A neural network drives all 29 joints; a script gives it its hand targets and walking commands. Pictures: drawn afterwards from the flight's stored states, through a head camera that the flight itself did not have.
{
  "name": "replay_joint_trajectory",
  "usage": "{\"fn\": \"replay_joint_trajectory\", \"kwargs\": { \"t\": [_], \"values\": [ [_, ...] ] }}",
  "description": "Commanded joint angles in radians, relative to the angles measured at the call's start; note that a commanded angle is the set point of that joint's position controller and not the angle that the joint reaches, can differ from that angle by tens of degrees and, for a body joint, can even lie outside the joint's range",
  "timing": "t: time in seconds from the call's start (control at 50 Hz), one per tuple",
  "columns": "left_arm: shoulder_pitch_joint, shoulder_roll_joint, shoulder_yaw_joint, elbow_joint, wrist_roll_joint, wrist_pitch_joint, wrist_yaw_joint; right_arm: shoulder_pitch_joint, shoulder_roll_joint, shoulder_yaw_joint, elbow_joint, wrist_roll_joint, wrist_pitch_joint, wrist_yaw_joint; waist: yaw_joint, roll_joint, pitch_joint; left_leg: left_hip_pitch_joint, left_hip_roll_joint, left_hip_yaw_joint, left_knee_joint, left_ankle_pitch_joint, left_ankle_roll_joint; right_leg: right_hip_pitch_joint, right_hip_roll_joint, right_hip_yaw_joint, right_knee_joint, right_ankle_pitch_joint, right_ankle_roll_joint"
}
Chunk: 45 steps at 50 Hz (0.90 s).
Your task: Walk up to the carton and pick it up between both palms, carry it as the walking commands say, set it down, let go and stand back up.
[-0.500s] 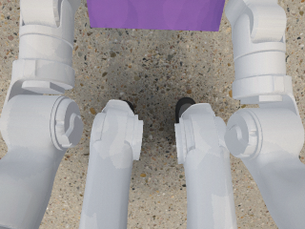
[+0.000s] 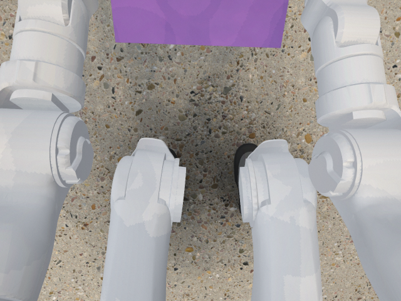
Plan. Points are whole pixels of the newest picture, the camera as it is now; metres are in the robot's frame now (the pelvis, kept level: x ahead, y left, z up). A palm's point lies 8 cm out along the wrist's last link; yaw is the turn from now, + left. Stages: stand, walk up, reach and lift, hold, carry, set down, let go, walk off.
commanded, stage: set down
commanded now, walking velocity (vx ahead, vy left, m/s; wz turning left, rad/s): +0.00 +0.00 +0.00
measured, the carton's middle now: out of the picture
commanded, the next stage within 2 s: none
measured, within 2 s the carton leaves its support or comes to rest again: rests again in 0.78 s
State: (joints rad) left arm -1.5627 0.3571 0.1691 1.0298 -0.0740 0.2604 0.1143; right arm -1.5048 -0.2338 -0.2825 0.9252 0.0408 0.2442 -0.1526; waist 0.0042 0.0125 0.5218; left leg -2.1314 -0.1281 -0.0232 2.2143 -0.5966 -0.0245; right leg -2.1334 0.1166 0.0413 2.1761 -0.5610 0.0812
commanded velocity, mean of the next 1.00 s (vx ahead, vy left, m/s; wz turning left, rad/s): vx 0.00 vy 0.00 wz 0.00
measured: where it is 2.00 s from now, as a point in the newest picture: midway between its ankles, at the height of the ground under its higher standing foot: (204, 196)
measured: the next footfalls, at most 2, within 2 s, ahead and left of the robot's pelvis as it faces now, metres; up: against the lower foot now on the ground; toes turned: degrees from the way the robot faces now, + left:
none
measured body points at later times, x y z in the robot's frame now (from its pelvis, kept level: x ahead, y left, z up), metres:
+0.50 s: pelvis +0.01 +0.00 -0.01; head +0.37 +0.01 +0.25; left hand +0.58 +0.17 -0.17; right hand +0.57 -0.15 -0.17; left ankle +0.12 +0.11 -0.34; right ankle +0.13 -0.13 -0.34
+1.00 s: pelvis +0.02 +0.00 -0.01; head +0.39 +0.01 +0.24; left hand +0.59 +0.17 -0.18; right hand +0.58 -0.15 -0.18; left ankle +0.12 +0.11 -0.34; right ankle +0.13 -0.13 -0.34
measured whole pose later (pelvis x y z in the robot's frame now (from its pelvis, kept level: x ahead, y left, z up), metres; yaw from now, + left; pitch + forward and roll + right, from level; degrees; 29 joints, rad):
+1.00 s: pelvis +0.02 +0.00 -0.01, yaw +0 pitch +36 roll -1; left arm -1.46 0.32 0.24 1.07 -0.03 0.16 0.05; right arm -1.41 -0.21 -0.34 0.96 -0.04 0.18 -0.05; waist -0.01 0.01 0.36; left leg -2.23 -0.10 0.00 2.26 -0.65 0.00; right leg -2.23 0.08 0.02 2.23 -0.62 0.05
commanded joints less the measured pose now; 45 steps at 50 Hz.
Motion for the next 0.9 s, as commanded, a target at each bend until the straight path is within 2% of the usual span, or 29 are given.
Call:
{"fn": "replay_joint_trajectory", "kwargs": {
  "t": [0.0, 0.1, 0.16, 0.18, 0.22, 0.24, 0.28, 0.3, 0.34, 0.36, 0.38, 0.44, 0.46, 0.48, 0.5, 0.56, 0.6, 0.62, 0.64, 0.66, 0.68, 0.7, 0.74, 0.76, 0.78, 0.8, 0.84, 0.86, 0.88],
  "values": [
    [-0.623, -1.027, -0.313, -0.256, -0.135, -0.064, -0.280, -0.635, 0.894, 0.361, -0.181, 0.101, -0.043, 0.291, -0.055, 0.013, -1.706, 0.595, 0.006, 0.072, -0.170, 0.390, 0.016, 0.602, 0.005, -0.130, -0.110, 0.358, -0.074],
    [-0.564, -1.063, -0.307, -0.225, -0.126, -0.069, -0.287, -0.562, 0.901, 0.352, -0.159, 0.087, -0.046, 0.306, -0.052, 0.041, -1.604, 0.567, 0.004, 0.069, -0.166, 0.382, 0.013, 0.533, 0.005, -0.121, -0.096, 0.348, -0.086],
    [-0.516, -1.051, -0.260, -0.166, -0.093, -0.066, -0.298, -0.554, 0.937, 0.344, -0.114, 0.074, -0.035, 0.316, -0.036, 0.002, -1.526, 0.516, 0.005, 0.061, -0.168, 0.346, 0.028, 0.512, 0.003, -0.116, -0.106, 0.319, -0.076],
    [-0.508, -1.064, -0.265, -0.134, -0.090, -0.060, -0.301, -0.519, 0.932, 0.320, -0.083, 0.058, -0.031, 0.318, -0.057, 0.019, -1.475, 0.496, 0.009, 0.061, -0.175, 0.298, 0.027, 0.493, 0.004, -0.117, -0.109, 0.270, -0.083],
    [-0.541, -1.035, -0.277, -0.182, -0.098, -0.071, -0.301, -0.545, 0.915, 0.334, -0.133, 0.066, -0.042, 0.320, -0.051, 0.007, -1.464, 0.477, 0.007, 0.060, -0.172, 0.316, 0.026, 0.497, 0.006, -0.110, -0.110, 0.295, -0.083],
    [-0.560, -1.029, -0.287, -0.196, -0.116, -0.072, -0.306, -0.530, 0.888, 0.320, -0.125, 0.063, -0.043, 0.321, -0.074, 0.027, -1.455, 0.476, 0.004, 0.052, -0.168, 0.316, 0.023, 0.503, 0.003, -0.109, -0.098, 0.307, -0.088],
    [-0.504, -1.024, -0.253, -0.127, -0.076, -0.068, -0.308, -0.496, 0.901, 0.298, -0.081, 0.043, -0.043, 0.325, -0.043, 0.034, -1.361, 0.433, 0.003, 0.054, -0.172, 0.298, 0.024, 0.442, 0.002, -0.101, -0.115, 0.283, -0.088],
    [-0.531, -1.034, -0.255, -0.158, -0.084, -0.073, -0.309, -0.517, 0.884, 0.290, -0.091, 0.048, -0.048, 0.323, -0.059, 0.044, -1.349, 0.418, 0.002, 0.053, -0.174, 0.270, 0.028, 0.432, 0.004, -0.100, -0.111, 0.259, -0.089],
    [-0.463, -1.033, -0.225, -0.104, -0.064, -0.077, -0.304, -0.523, 0.878, 0.306, -0.114, 0.043, -0.055, 0.325, -0.033, 0.027, -1.300, 0.401, -0.003, 0.054, -0.167, 0.284, 0.030, 0.407, -0.001, -0.098, -0.116, 0.256, -0.082],
    [-0.472, -1.013, -0.231, -0.111, -0.069, -0.082, -0.298, -0.501, 0.858, 0.285, -0.093, 0.042, -0.060, 0.323, -0.054, 0.025, -1.323, 0.430, 0.005, 0.044, -0.170, 0.295, 0.026, 0.407, -0.006, -0.110, -0.098, 0.263, -0.079],
    [-0.461, -1.025, -0.204, -0.117, -0.055, -0.087, -0.299, -0.519, 0.863, 0.286, -0.100, 0.029, -0.058, 0.325, -0.037, 0.012, -1.278, 0.391, 0.000, 0.042, -0.166, 0.306, 0.035, 0.379, -0.004, -0.091, -0.111, 0.272, -0.082],
    [-0.469, -1.025, -0.222, -0.123, -0.066, -0.103, -0.294, -0.486, 0.896, 0.305, -0.109, 0.033, -0.067, 0.323, -0.047, -0.020, -1.308, 0.372, -0.002, 0.046, -0.154, 0.322, 0.035, 0.403, 0.003, -0.096, -0.103, 0.304, -0.084],
    [-0.435, -1.020, -0.229, -0.106, -0.064, -0.097, -0.297, -0.488, 0.855, 0.292, -0.118, 0.036, -0.077, 0.322, -0.046, 0.013, -1.295, 0.376, -0.004, 0.033, -0.160, 0.345, 0.038, 0.393, 0.001, -0.103, -0.083, 0.322, -0.081],
    [-0.446, -0.999, -0.222, -0.126, -0.050, -0.104, -0.295, -0.472, 0.883, 0.296, -0.087, 0.036, -0.070, 0.325, -0.018, 0.017, -1.299, 0.386, -0.003, 0.051, -0.158, 0.336, 0.030, 0.396, 0.003, -0.090, -0.098, 0.312, -0.085],
    [-0.435, -0.994, -0.230, -0.119, -0.057, -0.105, -0.292, -0.450, 0.868, 0.287, -0.097, 0.027, -0.078, 0.322, -0.050, 0.007, -1.317, 0.403, -0.003, 0.038, -0.158, 0.347, 0.034, 0.385, 0.005, -0.113, -0.082, 0.319, -0.080],
    [-0.384, -1.006, -0.205, -0.079, -0.043, -0.101, -0.296, -0.440, 0.868, 0.276, -0.071, 0.015, -0.073, 0.325, -0.014, 0.020, -1.244, 0.366, -0.004, 0.047, -0.155, 0.334, 0.034, 0.356, -0.002, -0.088, -0.092, 0.294, -0.080],
    [-0.390, -1.006, -0.222, -0.095, -0.043, -0.104, -0.302, -0.406, 0.863, 0.271, -0.070, 0.007, -0.076, 0.326, -0.056, 0.021, -1.238, 0.326, 0.001, 0.047, -0.158, 0.327, 0.025, 0.375, 0.002, -0.090, -0.093, 0.318, -0.089],
    [-0.357, -1.002, -0.213, -0.078, -0.025, -0.101, -0.303, -0.406, 0.882, 0.260, -0.058, 0.003, -0.073, 0.329, -0.043, 0.012, -1.207, 0.329, 0.002, 0.039, -0.156, 0.325, 0.035, 0.339, 0.003, -0.087, -0.092, 0.304, -0.086],
    [-0.356, -1.004, -0.217, -0.057, -0.033, -0.097, -0.306, -0.378, 0.869, 0.256, -0.050, -0.012, -0.071, 0.328, -0.056, 0.014, -1.195, 0.330, -0.001, 0.041, -0.159, 0.324, 0.029, 0.359, 0.003, -0.089, -0.099, 0.307, -0.083],
    [-0.381, -0.989, -0.216, -0.081, -0.031, -0.102, -0.302, -0.404, 0.860, 0.259, -0.058, -0.006, -0.072, 0.328, -0.030, 0.020, -1.197, 0.342, -0.003, 0.046, -0.157, 0.327, 0.029, 0.336, 0.000, -0.085, -0.093, 0.296, -0.084],
    [-0.379, -1.007, -0.230, -0.092, -0.042, -0.106, -0.304, -0.359, 0.860, 0.279, -0.045, -0.008, -0.073, 0.326, -0.053, 0.021, -1.222, 0.330, 0.003, 0.046, -0.143, 0.343, 0.023, 0.363, 0.000, -0.082, -0.087, 0.324, -0.093],
    [-0.370, -0.993, -0.223, -0.068, -0.022, -0.100, -0.303, -0.390, 0.860, 0.262, -0.043, -0.006, -0.075, 0.329, -0.034, 0.048, -1.193, 0.314, 0.006, 0.045, -0.161, 0.303, 0.026, 0.345, -0.002, -0.079, -0.091, 0.297, -0.094],
    [-0.366, -0.980, -0.225, -0.075, -0.027, -0.102, -0.303, -0.338, 0.874, 0.254, -0.011, -0.013, -0.070, 0.336, -0.043, 0.020, -1.167, 0.317, 0.003, 0.033, -0.165, 0.330, 0.031, 0.351, 0.000, -0.088, -0.086, 0.319, -0.088],
    [-0.353, -0.970, -0.214, -0.054, -0.015, -0.102, -0.305, -0.367, 0.866, 0.258, -0.042, 0.001, -0.076, 0.337, -0.026, 0.043, -1.167, 0.330, 0.007, 0.043, -0.152, 0.336, 0.027, 0.324, 0.003, -0.081, -0.088, 0.320, -0.088],
    [-0.375, -0.967, -0.223, -0.088, -0.044, -0.107, -0.302, -0.354, 0.841, 0.256, -0.034, -0.013, -0.073, 0.330, -0.059, 0.018, -1.187, 0.334, 0.004, 0.039, -0.146, 0.329, 0.024, 0.361, -0.002, -0.077, -0.084, 0.316, -0.087],
    [-0.352, -0.977, -0.207, -0.062, -0.020, -0.106, -0.302, -0.356, 0.856, 0.268, -0.044, -0.011, -0.077, 0.333, -0.030, 0.011, -1.154, 0.306, 0.003, 0.038, -0.154, 0.328, 0.029, 0.339, 0.002, -0.080, -0.086, 0.324, -0.088],
    [-0.306, -0.991, -0.194, -0.027, 0.002, -0.099, -0.311, -0.355, 0.857, 0.249, -0.034, -0.016, -0.081, 0.338, -0.021, 0.024, -1.141, 0.299, 0.000, 0.042, -0.160, 0.319, 0.032, 0.333, 0.003, -0.089, -0.088, 0.307, -0.085],
    [-0.280, -0.996, -0.191, -0.008, 0.006, -0.094, -0.314, -0.353, 0.854, 0.242, -0.029, -0.026, -0.081, 0.341, -0.029, 0.031, -1.130, 0.286, -0.003, 0.045, -0.153, 0.336, 0.033, 0.328, 0.003, -0.085, -0.085, 0.326, -0.087],
    [-0.294, -1.001, -0.203, -0.022, -0.009, -0.092, -0.316, -0.329, 0.834, 0.224, -0.018, -0.038, -0.075, 0.339, -0.071, 0.013, -1.106, 0.301, 0.001, 0.026, -0.154, 0.329, 0.033, 0.315, -0.002, -0.090, -0.075, 0.309, -0.087]
  ]
}}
